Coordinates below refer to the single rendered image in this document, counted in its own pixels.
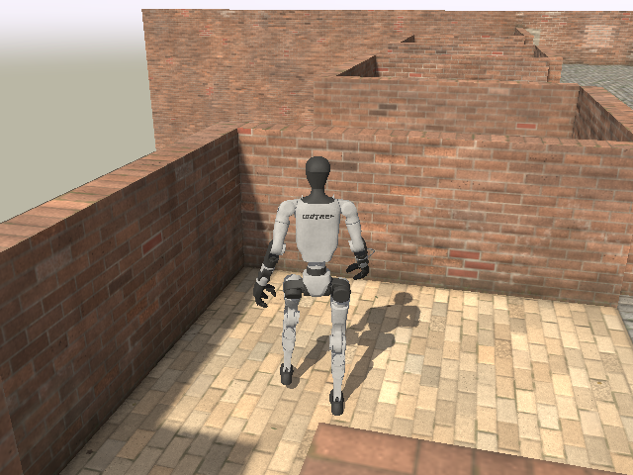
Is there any robot right upper arm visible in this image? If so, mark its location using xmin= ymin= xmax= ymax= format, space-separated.
xmin=337 ymin=199 xmax=365 ymax=252

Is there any robot left thigh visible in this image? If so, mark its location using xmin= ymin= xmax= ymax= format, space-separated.
xmin=283 ymin=274 xmax=304 ymax=327

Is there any right robot forearm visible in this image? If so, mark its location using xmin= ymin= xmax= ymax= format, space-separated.
xmin=354 ymin=238 xmax=369 ymax=268

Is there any left robot forearm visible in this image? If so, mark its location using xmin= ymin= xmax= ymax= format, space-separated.
xmin=256 ymin=239 xmax=279 ymax=286

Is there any robot right hand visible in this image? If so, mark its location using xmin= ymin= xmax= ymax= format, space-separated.
xmin=346 ymin=263 xmax=369 ymax=280

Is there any robot left hand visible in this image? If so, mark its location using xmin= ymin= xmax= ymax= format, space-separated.
xmin=253 ymin=282 xmax=276 ymax=308

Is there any robot left foot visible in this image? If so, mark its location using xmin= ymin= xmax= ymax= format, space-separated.
xmin=280 ymin=363 xmax=294 ymax=385

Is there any robot left upper arm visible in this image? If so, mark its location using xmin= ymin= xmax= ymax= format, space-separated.
xmin=270 ymin=199 xmax=298 ymax=255

